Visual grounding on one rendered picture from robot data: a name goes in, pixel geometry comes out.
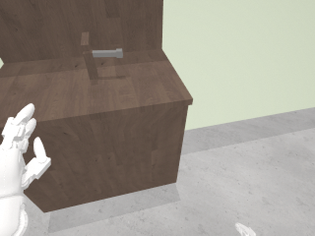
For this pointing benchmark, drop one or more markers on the robot left forearm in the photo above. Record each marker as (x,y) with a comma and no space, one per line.
(14,221)

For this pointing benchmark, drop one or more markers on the counter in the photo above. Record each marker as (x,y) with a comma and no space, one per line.
(110,126)

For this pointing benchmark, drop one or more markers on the robot right hand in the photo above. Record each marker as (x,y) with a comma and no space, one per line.
(243,230)

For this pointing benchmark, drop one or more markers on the tap lever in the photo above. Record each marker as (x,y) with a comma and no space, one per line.
(118,53)

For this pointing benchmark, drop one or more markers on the robot left hand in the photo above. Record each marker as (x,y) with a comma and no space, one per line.
(16,135)

